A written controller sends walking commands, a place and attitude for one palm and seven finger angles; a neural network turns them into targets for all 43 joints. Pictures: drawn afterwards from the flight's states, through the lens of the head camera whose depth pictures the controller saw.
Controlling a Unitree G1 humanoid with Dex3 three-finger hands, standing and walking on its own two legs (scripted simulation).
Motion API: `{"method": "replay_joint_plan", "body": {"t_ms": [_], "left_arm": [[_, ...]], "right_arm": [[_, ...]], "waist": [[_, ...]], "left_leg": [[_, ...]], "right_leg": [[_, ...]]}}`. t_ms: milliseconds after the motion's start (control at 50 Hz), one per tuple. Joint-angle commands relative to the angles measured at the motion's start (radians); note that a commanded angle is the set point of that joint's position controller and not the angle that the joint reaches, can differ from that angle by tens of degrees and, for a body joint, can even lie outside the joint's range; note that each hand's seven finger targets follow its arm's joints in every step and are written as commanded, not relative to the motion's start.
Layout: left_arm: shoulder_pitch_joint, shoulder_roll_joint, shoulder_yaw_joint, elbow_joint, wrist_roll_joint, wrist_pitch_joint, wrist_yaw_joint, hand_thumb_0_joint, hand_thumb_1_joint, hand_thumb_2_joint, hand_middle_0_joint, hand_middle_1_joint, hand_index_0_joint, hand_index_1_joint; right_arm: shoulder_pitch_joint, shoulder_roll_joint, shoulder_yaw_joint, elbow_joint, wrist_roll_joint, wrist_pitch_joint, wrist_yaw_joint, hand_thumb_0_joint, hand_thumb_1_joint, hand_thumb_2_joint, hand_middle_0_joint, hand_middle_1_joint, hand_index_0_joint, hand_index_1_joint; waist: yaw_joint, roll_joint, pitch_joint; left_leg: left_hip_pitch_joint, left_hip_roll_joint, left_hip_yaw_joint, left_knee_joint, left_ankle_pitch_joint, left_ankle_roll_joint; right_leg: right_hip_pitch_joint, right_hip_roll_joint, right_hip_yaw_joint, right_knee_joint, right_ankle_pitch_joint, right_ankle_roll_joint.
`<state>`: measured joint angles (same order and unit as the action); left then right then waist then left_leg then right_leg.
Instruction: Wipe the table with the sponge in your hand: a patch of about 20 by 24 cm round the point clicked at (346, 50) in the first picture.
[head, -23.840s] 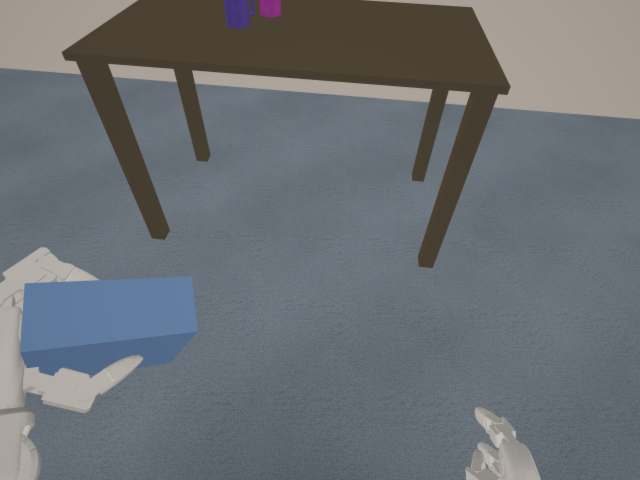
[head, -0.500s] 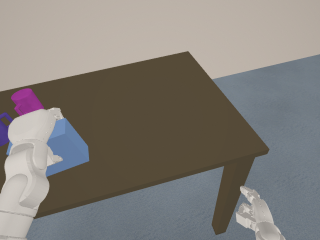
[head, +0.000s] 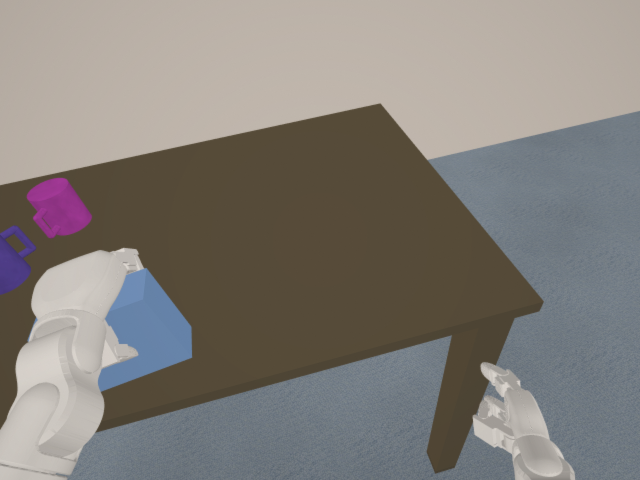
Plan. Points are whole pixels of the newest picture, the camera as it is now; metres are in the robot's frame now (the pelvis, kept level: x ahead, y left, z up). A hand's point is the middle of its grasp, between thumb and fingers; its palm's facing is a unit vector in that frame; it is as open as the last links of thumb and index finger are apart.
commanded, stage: move the sponge above the wiping area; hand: left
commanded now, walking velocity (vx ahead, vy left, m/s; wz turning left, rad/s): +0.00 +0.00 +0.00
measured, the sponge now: (129, 342) +0.24 +0.29 +0.07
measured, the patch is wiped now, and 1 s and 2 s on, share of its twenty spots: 0.00 0.00 0.00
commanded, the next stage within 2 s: lower the sponge onto the table in 1.68 s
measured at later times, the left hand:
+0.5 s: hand (142, 322) +0.24 +0.26 +0.11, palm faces -0.08 -0.08 -0.99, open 9.6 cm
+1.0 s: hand (138, 316) +0.24 +0.26 +0.12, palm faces -0.01 -0.05 -1.00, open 9.6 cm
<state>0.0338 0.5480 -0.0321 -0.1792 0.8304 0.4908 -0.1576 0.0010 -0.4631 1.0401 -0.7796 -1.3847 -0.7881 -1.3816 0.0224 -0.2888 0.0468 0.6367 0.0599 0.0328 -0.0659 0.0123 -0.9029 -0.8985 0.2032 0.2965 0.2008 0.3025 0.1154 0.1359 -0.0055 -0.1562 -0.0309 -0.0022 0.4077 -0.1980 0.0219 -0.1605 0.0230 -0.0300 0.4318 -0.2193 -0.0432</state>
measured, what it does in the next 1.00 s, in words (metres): stands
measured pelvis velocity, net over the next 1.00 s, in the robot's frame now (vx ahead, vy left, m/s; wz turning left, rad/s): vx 0.00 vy -0.01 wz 0.00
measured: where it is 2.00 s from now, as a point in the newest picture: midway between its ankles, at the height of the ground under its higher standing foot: outside the picture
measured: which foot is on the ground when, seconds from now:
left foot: down 0.00-1.00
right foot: down 0.00-1.00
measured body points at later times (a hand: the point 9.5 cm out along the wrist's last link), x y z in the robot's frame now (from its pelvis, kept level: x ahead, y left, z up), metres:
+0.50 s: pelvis -0.01 -0.01 +0.00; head -0.02 -0.06 +0.44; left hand +0.24 +0.26 +0.17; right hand +0.23 -0.21 -0.09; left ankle +0.02 +0.11 -0.74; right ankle +0.01 -0.09 -0.74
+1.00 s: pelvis +0.00 -0.01 +0.00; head -0.02 -0.05 +0.45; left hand +0.24 +0.26 +0.18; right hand +0.24 -0.22 -0.08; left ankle +0.02 +0.11 -0.74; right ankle +0.01 -0.09 -0.74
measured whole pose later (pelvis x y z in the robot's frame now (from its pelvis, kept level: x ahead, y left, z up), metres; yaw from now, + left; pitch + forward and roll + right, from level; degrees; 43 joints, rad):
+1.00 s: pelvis +0.00 -0.01 +0.00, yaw +0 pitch -4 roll +0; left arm 0.05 0.59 -0.06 -0.19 0.86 0.26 -0.14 0.00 -0.47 1.04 -0.79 -1.38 -0.79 -1.38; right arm 0.07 -0.29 0.03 0.65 0.04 -0.01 -0.11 0.01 -0.90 -0.90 0.20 0.30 0.20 0.30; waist 0.13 0.11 0.01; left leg -0.14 -0.02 -0.01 0.43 -0.21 0.01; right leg -0.14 0.04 -0.04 0.44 -0.23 -0.06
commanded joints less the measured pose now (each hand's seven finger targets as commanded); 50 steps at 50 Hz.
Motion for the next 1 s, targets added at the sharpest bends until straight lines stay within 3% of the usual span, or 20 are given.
{"method": "replay_joint_plan", "body": {"t_ms": [0, 40, 100, 140, 160, 240, 340, 380, 440, 500, 540, 600, 640, 720, 740, 800, 860, 920, 940, 980], "left_arm": [[-0.372, 0.306, 0.13, -0.272, 0.094, -0.123, 0.029, 0.0, 0.1, 1.3, -1.2, -1.6, -1.2, -1.6], [-0.452, 0.435, 0.252, -0.326, 0.117, -0.184, 0.084, 0.0, 0.1, 1.3, -1.2, -1.6, -1.2, -1.6], [-0.421, 0.352, 0.241, -0.216, 0.089, -0.228, 0.151, 0.0, 0.1, 1.3, -1.2, -1.6, -1.2, -1.6], [-0.397, 0.369, 0.28, -0.168, 0.058, -0.195, 0.169, 0.0, 0.1, 1.3, -1.2, -1.6, -1.2, -1.6], [-0.399, 0.305, 0.231, -0.121, 0.038, -0.171, 0.169, 0.0, 0.1, 1.3, -1.2, -1.6, -1.2, -1.6], [-0.292, 0.232, 0.157, 0.006, 0.019, -0.053, 0.111, 0.0, 0.1, 1.3, -1.2, -1.6, -1.2, -1.6], [-0.26, 0.175, 0.051, -0.106, 0.024, -0.04, 0.012, 0.0, 0.1, 1.3, -1.2, -1.6, -1.2, -1.6], [-0.333, 0.242, 0.075, -0.154, 0.06, -0.082, 0.002, 0.0, 0.1, 1.3, -1.2, -1.6, -1.2, -1.6], [-0.445, 0.362, 0.183, -0.336, 0.089, -0.189, 0.047, 0.0, 0.1, 1.3, -1.2, -1.6, -1.2, -1.6], [-0.4, 0.361, 0.243, -0.242, 0.099, -0.246, 0.139, 0.0, 0.1, 1.3, -1.2, -1.6, -1.2, -1.6], [-0.43, 0.386, 0.291, -0.178, 0.081, -0.217, 0.178, 0.0, 0.1, 1.3, -1.2, -1.6, -1.2, -1.6], [-0.417, 0.292, 0.217, -0.046, 0.038, -0.135, 0.2, 0.0, 0.1, 1.3, -1.2, -1.6, -1.2, -1.6], [-0.384, 0.283, 0.2, 0.01, 0.021, -0.081, 0.169, 0.0, 0.1, 1.3, -1.2, -1.6, -1.2, -1.6], [-0.289, 0.231, 0.112, 0.027, 0.012, -0.019, 0.07, 0.0, 0.1, 1.3, -1.2, -1.6, -1.2, -1.6], [-0.283, 0.215, 0.095, 0.011, 0.018, -0.014, 0.047, 0.0, 0.1, 1.3, -1.2, -1.6, -1.2, -1.6], [-0.279, 0.223, 0.067, -0.106, 0.033, -0.057, -0.005, 0.0, 0.1, 1.3, -1.2, -1.6, -1.2, -1.6], [-0.371, 0.346, 0.165, -0.262, 0.06, -0.164, 0.005, 0.0, 0.1, 1.3, -1.2, -1.6, -1.2, -1.6], [-0.403, 0.398, 0.254, -0.273, 0.08, -0.263, 0.083, 0.0, 0.1, 1.3, -1.2, -1.6, -1.2, -1.6], [-0.417, 0.429, 0.296, -0.303, 0.079, -0.27, 0.115, 0.0, 0.1, 1.3, -1.2, -1.6, -1.2, -1.6], [-0.421, 0.359, 0.268, -0.197, 0.065, -0.257, 0.163, 0.0, 0.1, 1.3, -1.2, -1.6, -1.2, -1.6]], "right_arm": [[-0.188, -0.072, -0.018, -0.18, -0.019, -0.068, -0.027, 0.0, -0.9, -0.9, 0.2, 0.3, 0.2, 0.3], [-0.204, -0.061, -0.014, -0.177, -0.025, -0.093, -0.043, 0.0, -0.9, -0.9, 0.2, 0.3, 0.2, 0.3], [-0.151, -0.049, -0.027, -0.136, -0.028, -0.098, -0.044, 0.0, -0.9, -0.9, 0.2, 0.3, 0.2, 0.3], [-0.193, -0.055, -0.027, -0.127, -0.015, -0.095, -0.032, 0.0, -0.9, -0.9, 0.2, 0.3, 0.2, 0.3], [-0.192, -0.055, -0.029, -0.122, -0.016, -0.088, -0.026, 0.0, -0.9, -0.9, 0.2, 0.3, 0.2, 0.3], [-0.241, -0.078, -0.027, -0.128, 0.002, -0.065, -0.011, 0.0, -0.9, -0.9, 0.2, 0.3, 0.2, 0.3], [-0.249, -0.072, -0.018, -0.178, 0.015, -0.061, -0.007, 0.0, -0.9, -0.9, 0.2, 0.3, 0.2, 0.3], [-0.21, -0.078, -0.022, -0.172, 0.002, -0.07, -0.014, 0.0, -0.9, -0.9, 0.2, 0.3, 0.2, 0.3], [-0.226, -0.054, -0.014, -0.195, -0.016, -0.1, -0.031, 0.0, -0.9, -0.9, 0.2, 0.3, 0.2, 0.3], [-0.141, -0.053, -0.032, -0.149, -0.035, -0.115, -0.043, 0.0, -0.9, -0.9, 0.2, 0.3, 0.2, 0.3], [-0.178, -0.057, -0.033, -0.131, -0.02, -0.105, -0.034, 0.0, -0.9, -0.9, 0.2, 0.3, 0.2, 0.3], [-0.19, -0.071, -0.042, -0.11, -0.01, -0.077, -0.018, 0.0, -0.9, -0.9, 0.2, 0.3, 0.2, 0.3], [-0.225, -0.08, -0.032, -0.114, 0.001, -0.066, -0.016, 0.0, -0.9, -0.9, 0.2, 0.3, 0.2, 0.3], [-0.218, -0.094, -0.031, -0.142, 0.009, -0.044, -0.015, 0.0, -0.9, -0.9, 0.2, 0.3, 0.2, 0.3], [-0.241, -0.086, -0.023, -0.154, 0.016, -0.05, -0.014, 0.0, -0.9, -0.9, 0.2, 0.3, 0.2, 0.3], [-0.213, -0.085, -0.025, -0.176, 0.004, -0.059, -0.011, 0.0, -0.9, -0.9, 0.2, 0.3, 0.2, 0.3], [-0.19, -0.064, -0.016, -0.194, -0.017, -0.085, -0.03, 0.0, -0.9, -0.9, 0.2, 0.3, 0.2, 0.3], [-0.142, -0.056, -0.027, -0.165, -0.028, -0.102, -0.048, 0.0, -0.9, -0.9, 0.2, 0.3, 0.2, 0.3], [-0.168, -0.051, -0.026, -0.169, -0.027, -0.114, -0.051, 0.0, -0.9, -0.9, 0.2, 0.3, 0.2, 0.3], [-0.138, -0.05, -0.035, -0.137, -0.023, -0.108, -0.044, 0.0, -0.9, -0.9, 0.2, 0.3, 0.2, 0.3]], "waist": [[-0.01, -0.121, -0.215], [0.015, -0.059, -0.242], [0.014, -0.008, -0.206], [0.034, 0.037, -0.171], [0.027, 0.018, -0.156], [0.024, -0.075, -0.091], [-0.007, -0.133, -0.163], [-0.015, -0.14, -0.209], [0.013, -0.079, -0.276], [0.027, -0.045, -0.227], [0.035, -0.026, -0.17], [0.029, -0.057, -0.129], [0.026, -0.066, -0.089], [0.002, -0.132, -0.134], [-0.004, -0.105, -0.148], [-0.012, -0.112, -0.22], [0.0, -0.122, -0.281], [0.011, -0.058, -0.231], [0.025, -0.019, -0.223], [0.015, 0.002, -0.171]], "left_leg": [[0.067, 0.001, -0.059, -0.03, 0.155, 0.034], [0.097, -0.005, -0.078, -0.03, 0.157, 0.032], [0.101, -0.007, -0.074, -0.049, 0.197, 0.011], [0.085, -0.009, -0.079, -0.056, 0.18, 0.003], [0.057, -0.002, -0.067, -0.057, 0.175, -0.002], [-0.008, 0.0, -0.053, -0.069, 0.112, -0.003], [0.002, 0.003, -0.051, -0.046, 0.084, 0.019], [0.025, 0.0, -0.053, -0.031, 0.093, 0.029], [0.088, -0.005, -0.073, -0.032, 0.123, 0.034], [0.099, -0.008, -0.071, -0.038, 0.18, 0.022], [0.077, -0.008, -0.08, -0.053, 0.156, 0.01], [0.028, -0.003, -0.054, -0.06, 0.134, -0.003], [0.003, -0.008, -0.047, -0.066, 0.096, -0.003], [-0.025, -0.006, -0.032, -0.035, 0.105, 0.012], [-0.015, -0.005, -0.033, -0.035, 0.101, 0.013], [0.013, -0.007, -0.04, -0.003, 0.142, 0.031], [0.062, -0.01, -0.045, 0.013, 0.175, 0.042], [0.101, -0.012, -0.06, -0.006, 0.193, 0.032], [0.111, -0.012, -0.074, -0.013, 0.189, 0.028], [0.09, -0.008, -0.069, -0.029, 0.195, 0.012]], "right_leg": [[0.051, -0.022, 0.085, -0.075, 0.093, -0.015], [0.064, -0.002, 0.15, -0.089, 0.066, -0.043], [0.068, -0.004, 0.114, -0.105, 0.099, -0.05], [0.065, 0.0, 0.159, -0.116, 0.087, -0.065], [0.07, -0.016, 0.123, -0.11, 0.096, -0.054], [0.04, -0.017, 0.133, -0.112, 0.057, -0.04], [0.043, -0.023, 0.107, -0.087, 0.045, -0.016], [0.046, -0.03, 0.093, -0.077, 0.045, -0.009], [0.073, -0.01, 0.13, -0.078, 0.04, -0.028], [0.065, -0.004, 0.115, -0.097, 0.078, -0.046], [0.053, 0.004, 0.173, -0.118, 0.059, -0.064], [0.053, -0.015, 0.142, -0.121, 0.054, -0.046], [0.03, -0.012, 0.157, -0.13, 0.015, -0.043], [0.056, -0.033, 0.117, -0.095, 0.084, -0.013], [0.049, -0.027, 0.128, -0.093, 0.072, -0.019], [0.078, -0.039, 0.105, -0.061, 0.148, -0.009], [0.094, -0.037, 0.102, -0.052, 0.149, -0.011], [0.052, -0.018, 0.112, -0.087, 0.116, -0.028], [0.051, -0.004, 0.161, -0.099, 0.105, -0.049], [0.04, -0.009, 0.13, -0.108, 0.105, -0.049]]}}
